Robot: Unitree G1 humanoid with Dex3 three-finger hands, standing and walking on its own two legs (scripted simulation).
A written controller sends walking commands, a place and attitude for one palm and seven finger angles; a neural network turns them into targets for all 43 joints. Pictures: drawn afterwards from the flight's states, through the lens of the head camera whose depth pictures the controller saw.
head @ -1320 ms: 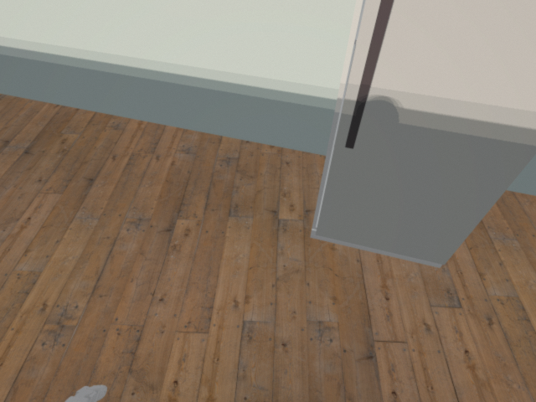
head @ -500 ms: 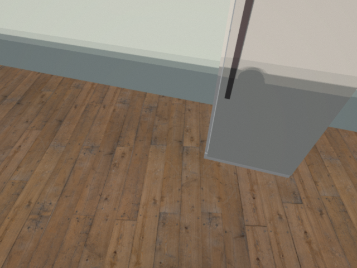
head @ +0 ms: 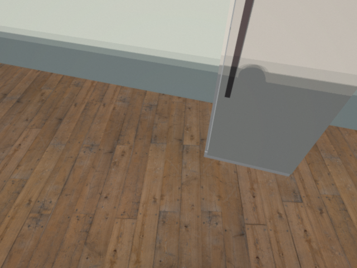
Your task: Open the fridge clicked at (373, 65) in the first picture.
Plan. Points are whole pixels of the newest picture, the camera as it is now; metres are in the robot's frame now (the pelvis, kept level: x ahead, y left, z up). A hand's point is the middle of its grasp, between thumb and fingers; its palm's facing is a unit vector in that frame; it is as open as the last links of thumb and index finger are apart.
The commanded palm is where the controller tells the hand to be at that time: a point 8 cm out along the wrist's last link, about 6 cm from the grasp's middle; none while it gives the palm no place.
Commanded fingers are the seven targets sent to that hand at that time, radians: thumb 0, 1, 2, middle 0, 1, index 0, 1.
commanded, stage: look at it before walking up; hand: left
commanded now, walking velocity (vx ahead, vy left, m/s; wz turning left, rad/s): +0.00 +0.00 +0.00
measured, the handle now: (238, 48) +0.87 -0.18 +0.07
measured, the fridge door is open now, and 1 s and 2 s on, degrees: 0 0 0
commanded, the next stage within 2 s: walk to a spot facing it in 0.12 s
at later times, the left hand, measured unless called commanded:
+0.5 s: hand out of the picture +0.07 +0.22 -0.18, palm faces -0.10 -0.95 -0.29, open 7.4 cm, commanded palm none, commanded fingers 0.00 0.90 0.90 -0.20 -0.30 -0.20 -0.30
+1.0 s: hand out of the picture +0.09 +0.19 -0.17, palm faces -0.27 -0.93 -0.24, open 7.4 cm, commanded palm none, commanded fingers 0.00 0.90 0.90 -0.20 -0.30 -0.20 -0.30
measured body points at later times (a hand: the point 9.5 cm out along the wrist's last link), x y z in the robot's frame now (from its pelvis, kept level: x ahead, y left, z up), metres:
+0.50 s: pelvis -0.01 +0.00 -0.01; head +0.02 +0.00 +0.44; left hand +0.08 +0.27 -0.15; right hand +0.06 -0.28 -0.15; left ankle +0.00 +0.13 -0.75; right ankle +0.00 -0.12 -0.74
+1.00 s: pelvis -0.02 +0.01 -0.01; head +0.02 -0.01 +0.44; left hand +0.10 +0.24 -0.15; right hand +0.01 -0.28 -0.14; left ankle +0.00 +0.15 -0.71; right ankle -0.01 -0.10 -0.75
